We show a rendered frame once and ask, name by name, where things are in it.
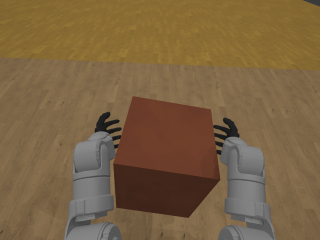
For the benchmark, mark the left robot hand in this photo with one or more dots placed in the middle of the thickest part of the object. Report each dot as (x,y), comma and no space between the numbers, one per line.
(101,126)

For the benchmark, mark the left robot forearm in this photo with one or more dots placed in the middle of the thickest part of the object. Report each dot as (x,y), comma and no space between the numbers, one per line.
(91,195)

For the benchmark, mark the robot right upper arm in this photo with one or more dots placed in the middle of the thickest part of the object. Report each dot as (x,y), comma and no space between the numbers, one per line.
(235,232)

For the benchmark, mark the robot left upper arm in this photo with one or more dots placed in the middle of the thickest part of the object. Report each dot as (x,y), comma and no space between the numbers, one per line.
(98,231)

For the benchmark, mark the right robot forearm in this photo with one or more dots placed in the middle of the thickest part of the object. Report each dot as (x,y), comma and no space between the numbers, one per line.
(246,192)

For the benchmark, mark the right robot hand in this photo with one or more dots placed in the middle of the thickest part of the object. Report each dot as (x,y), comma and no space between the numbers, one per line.
(232,132)

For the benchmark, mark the carton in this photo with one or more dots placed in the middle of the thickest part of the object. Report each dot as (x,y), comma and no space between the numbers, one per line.
(166,161)

